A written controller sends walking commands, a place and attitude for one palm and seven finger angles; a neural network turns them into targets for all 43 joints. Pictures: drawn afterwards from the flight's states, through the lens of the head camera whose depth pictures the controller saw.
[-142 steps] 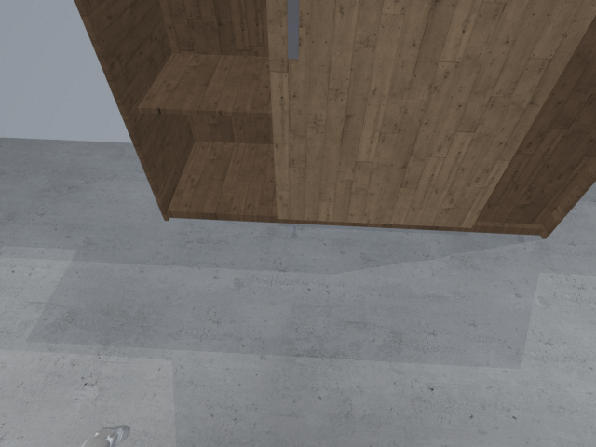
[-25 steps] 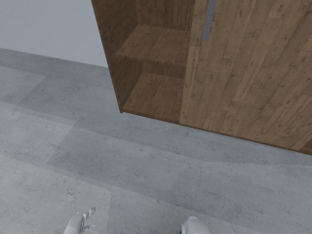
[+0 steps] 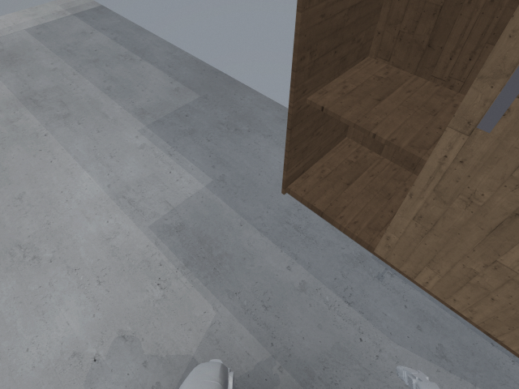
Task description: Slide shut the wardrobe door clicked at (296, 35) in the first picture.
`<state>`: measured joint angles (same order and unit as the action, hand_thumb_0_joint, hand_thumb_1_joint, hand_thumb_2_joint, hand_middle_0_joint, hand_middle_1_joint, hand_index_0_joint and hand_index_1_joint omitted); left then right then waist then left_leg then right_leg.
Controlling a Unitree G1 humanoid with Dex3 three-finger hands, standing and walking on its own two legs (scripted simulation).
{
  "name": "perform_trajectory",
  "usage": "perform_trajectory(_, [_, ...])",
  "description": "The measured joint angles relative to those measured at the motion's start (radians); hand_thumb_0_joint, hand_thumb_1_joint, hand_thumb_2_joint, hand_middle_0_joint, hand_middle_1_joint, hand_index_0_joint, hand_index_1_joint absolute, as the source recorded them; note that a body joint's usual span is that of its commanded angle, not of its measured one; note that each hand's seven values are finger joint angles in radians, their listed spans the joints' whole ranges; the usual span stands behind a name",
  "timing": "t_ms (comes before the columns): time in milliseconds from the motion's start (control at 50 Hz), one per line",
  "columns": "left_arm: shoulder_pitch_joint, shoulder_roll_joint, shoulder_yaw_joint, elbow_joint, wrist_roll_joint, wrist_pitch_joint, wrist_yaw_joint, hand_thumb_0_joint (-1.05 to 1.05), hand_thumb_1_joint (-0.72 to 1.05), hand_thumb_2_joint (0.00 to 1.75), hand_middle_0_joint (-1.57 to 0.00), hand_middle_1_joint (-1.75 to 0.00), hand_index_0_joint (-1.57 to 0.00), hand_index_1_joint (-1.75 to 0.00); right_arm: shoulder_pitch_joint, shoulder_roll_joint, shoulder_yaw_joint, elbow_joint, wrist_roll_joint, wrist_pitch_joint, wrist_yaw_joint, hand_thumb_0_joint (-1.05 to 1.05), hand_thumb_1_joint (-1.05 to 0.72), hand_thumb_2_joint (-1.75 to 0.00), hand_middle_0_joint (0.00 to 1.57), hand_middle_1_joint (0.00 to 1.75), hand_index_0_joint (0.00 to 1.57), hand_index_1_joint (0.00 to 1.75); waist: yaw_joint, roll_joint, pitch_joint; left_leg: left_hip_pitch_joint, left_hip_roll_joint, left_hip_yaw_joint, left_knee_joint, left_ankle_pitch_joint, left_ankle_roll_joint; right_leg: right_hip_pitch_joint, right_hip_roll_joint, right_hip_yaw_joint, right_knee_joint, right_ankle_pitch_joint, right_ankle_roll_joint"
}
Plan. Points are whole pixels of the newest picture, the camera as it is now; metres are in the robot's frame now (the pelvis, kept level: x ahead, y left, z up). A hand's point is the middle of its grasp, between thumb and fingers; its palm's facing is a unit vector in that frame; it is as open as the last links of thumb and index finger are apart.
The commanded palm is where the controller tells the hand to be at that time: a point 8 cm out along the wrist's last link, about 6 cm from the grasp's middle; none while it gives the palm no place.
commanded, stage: walk to a spot facing it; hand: right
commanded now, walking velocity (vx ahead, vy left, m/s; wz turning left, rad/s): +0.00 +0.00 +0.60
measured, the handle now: out of the picture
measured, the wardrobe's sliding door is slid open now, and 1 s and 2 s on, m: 0.50 0.50 0.50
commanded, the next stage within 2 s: turn to face it in 1.68 s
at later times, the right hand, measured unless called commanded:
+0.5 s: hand out of the picture +0.17 -0.20 -0.18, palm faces -0.23 +0.95 -0.19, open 7.3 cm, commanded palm none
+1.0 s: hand (347, 349) +0.23 -0.13 -0.16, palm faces -0.57 +0.79 -0.23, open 7.3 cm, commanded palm none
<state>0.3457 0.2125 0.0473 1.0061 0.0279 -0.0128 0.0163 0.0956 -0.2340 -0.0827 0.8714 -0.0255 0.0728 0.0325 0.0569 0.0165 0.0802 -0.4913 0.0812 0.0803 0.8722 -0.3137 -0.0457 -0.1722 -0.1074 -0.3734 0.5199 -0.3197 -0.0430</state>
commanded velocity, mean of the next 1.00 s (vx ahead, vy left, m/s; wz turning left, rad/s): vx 0.03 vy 0.00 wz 0.60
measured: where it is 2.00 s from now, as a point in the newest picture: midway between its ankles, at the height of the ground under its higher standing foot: outside the picture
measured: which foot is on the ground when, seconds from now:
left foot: up 0.00-0.08, down 0.10-0.50, up 0.52-0.98, down 1.00-1.00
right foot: down 0.00-0.10, up 0.12-0.46, down 0.48-1.00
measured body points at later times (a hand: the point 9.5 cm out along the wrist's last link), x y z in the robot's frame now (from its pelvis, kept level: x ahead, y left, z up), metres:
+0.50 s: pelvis +0.04 -0.03 -0.01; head +0.08 -0.04 +0.44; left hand +0.09 +0.25 -0.12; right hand +0.19 -0.25 -0.16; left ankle +0.04 +0.12 -0.73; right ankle +0.08 -0.12 -0.74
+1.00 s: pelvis +0.03 -0.02 -0.01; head +0.05 +0.00 +0.44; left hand -0.11 +0.19 -0.16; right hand +0.26 -0.17 -0.14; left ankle -0.04 +0.07 -0.74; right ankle +0.09 -0.12 -0.74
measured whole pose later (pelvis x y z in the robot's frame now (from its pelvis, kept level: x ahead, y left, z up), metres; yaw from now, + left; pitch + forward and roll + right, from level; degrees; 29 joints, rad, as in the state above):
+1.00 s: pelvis +0.03 -0.02 -0.01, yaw +36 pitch +0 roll +0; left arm 0.29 0.22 0.06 0.95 0.02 0.03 0.00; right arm 0.16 -0.23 -0.07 0.89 -0.02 0.06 0.03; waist 0.03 -0.02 0.08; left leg -0.27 0.04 0.10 0.60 -0.34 -0.01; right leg -0.25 -0.21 -0.35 0.66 -0.36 0.02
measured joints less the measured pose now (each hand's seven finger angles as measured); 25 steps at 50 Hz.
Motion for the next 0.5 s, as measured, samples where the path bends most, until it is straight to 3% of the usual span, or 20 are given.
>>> perform_trajectory(60, [0.016,0.006,0.003,0.004,0.003,0.010,-0.006,0.00,0.91,0.89,-0.20,-0.30,-0.20,-0.30,-0.020,0.019,0.013,-0.008,0.002,-0.006,0.000,0.00,-0.92,-0.90,0.20,0.30,0.20,0.29,0.017,-0.017,0.007,0.074,-0.015,0.015,-0.107,-0.034,0.017,-0.003,-0.030,-0.037,0.056,-0.047,0.019])
perform_trajectory(100, [0.036,0.006,0.003,-0.002,-0.001,0.016,-0.011,0.00,0.91,0.89,-0.20,-0.30,-0.20,-0.30,-0.026,0.024,0.025,-0.019,0.003,-0.021,-0.001,0.00,-0.92,-0.90,0.20,0.30,0.20,0.30,0.023,-0.026,0.005,0.150,-0.031,0.027,-0.227,0.019,0.047,-0.026,-0.061,-0.049,0.137,-0.092,0.039])
perform_trajectory(120, [0.035,0.008,0.002,-0.004,-0.005,0.024,-0.015,0.00,0.91,0.89,-0.20,-0.30,-0.20,-0.30,-0.031,0.029,0.029,-0.021,0.003,-0.036,-0.006,0.00,-0.91,-0.90,0.20,0.30,0.20,0.30,0.020,-0.038,0.010,0.149,-0.048,0.027,-0.229,0.012,0.073,-0.061,-0.082,-0.020,0.225,-0.121,0.058])
perform_trajectory(140, [0.024,0.009,0.001,-0.005,-0.007,0.036,-0.014,0.00,0.91,0.89,-0.20,-0.30,-0.20,-0.30,-0.034,0.035,0.035,-0.023,0.009,-0.047,-0.011,0.00,-0.91,-0.90,0.20,0.30,0.20,0.30,0.021,-0.049,0.021,0.143,-0.061,0.025,-0.208,0.001,0.086,-0.109,-0.081,0.048,0.338,-0.176,0.078])
perform_trajectory(180, [-0.004,0.007,-0.003,-0.009,-0.011,0.058,-0.007,0.01,0.91,0.89,-0.20,-0.30,-0.20,-0.30,-0.025,0.041,0.042,-0.026,0.018,-0.056,-0.021,0.00,-0.91,-0.90,0.20,0.30,0.20,0.30,0.017,-0.052,0.031,0.151,-0.076,0.010,-0.207,-0.003,0.092,-0.194,-0.050,0.172,0.532,-0.223,0.104])
perform_trajectory(240, [-0.055,0.000,-0.004,-0.030,-0.009,0.072,-0.003,0.01,0.91,0.89,-0.20,-0.30,-0.20,-0.30,0.005,0.046,0.044,-0.015,0.021,-0.045,-0.033,0.00,-0.91,-0.90,0.20,0.30,0.21,0.30,0.006,-0.046,0.023,0.183,-0.098,-0.022,-0.270,0.032,0.087,-0.270,-0.032,0.265,0.620,-0.156,0.128])
perform_trajectory(340, [-0.140,-0.010,-0.004,-0.089,-0.008,0.065,-0.003,0.01,0.91,0.89,-0.20,-0.30,-0.20,-0.30,0.049,0.037,0.037,0.008,0.012,-0.029,-0.031,0.00,-0.91,-0.90,0.21,0.30,0.21,0.30,-0.019,-0.025,0.001,0.190,-0.113,-0.084,-0.331,0.073,0.078,-0.299,-0.010,0.321,0.503,-0.098,0.137])
perform_trajectory(460, [-0.213,-0.007,-0.008,-0.140,-0.019,0.043,0.003,0.00,0.91,0.89,-0.20,-0.30,-0.20,-0.30,0.091,0.012,0.019,0.013,0.009,-0.015,-0.025,0.01,-0.91,-0.90,0.21,0.30,0.21,0.30,-0.069,0.005,-0.008,0.158,-0.125,-0.160,-0.311,0.077,0.039,-0.188,0.049,0.328,0.198,-0.067,0.120])
perform_trajectory(480, [-0.217,-0.007,-0.011,-0.147,-0.020,0.035,0.004,0.00,0.91,0.89,-0.20,-0.30,-0.20,-0.30,0.098,0.005,0.015,0.014,0.012,-0.011,-0.026,0.01,-0.91,-0.90,0.21,0.30,0.21,0.30,-0.073,0.010,-0.012,0.147,-0.129,-0.171,-0.293,0.070,0.029,-0.152,0.056,0.321,0.116,-0.023,0.109])
perform_trajectory(500, [-0.221,-0.016,-0.014,-0.149,-0.019,0.028,0.006,0.00,0.91,0.89,-0.20,-0.30,-0.20,-0.30,0.101,-0.009,0.008,0.016,0.015,-0.005,-0.026,0.01,-0.91,-0.90,0.21,0.30,0.21,0.30,-0.077,0.034,-0.010,0.134,-0.124,-0.190,-0.262,0.059,0.030,-0.141,0.068,0.304,0.097,0.003,0.075])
